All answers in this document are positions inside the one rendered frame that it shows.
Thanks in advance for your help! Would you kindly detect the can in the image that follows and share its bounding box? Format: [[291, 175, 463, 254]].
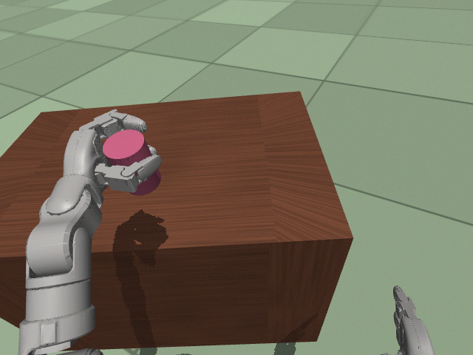
[[103, 129, 161, 196]]

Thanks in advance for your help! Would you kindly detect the left robot arm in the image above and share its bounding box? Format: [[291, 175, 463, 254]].
[[18, 175, 103, 355]]

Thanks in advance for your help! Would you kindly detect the left robot hand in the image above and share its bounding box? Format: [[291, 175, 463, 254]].
[[63, 109, 162, 193]]

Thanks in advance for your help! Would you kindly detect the right robot hand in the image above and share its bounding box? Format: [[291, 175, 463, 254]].
[[381, 285, 435, 355]]

